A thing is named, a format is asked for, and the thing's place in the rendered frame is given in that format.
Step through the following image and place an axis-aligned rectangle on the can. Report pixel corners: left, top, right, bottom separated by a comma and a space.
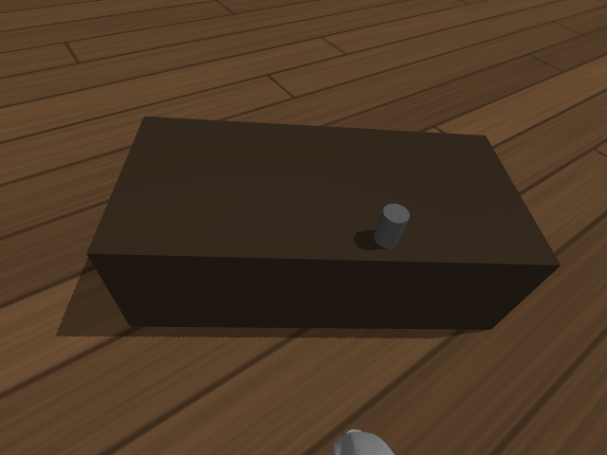
374, 204, 410, 248

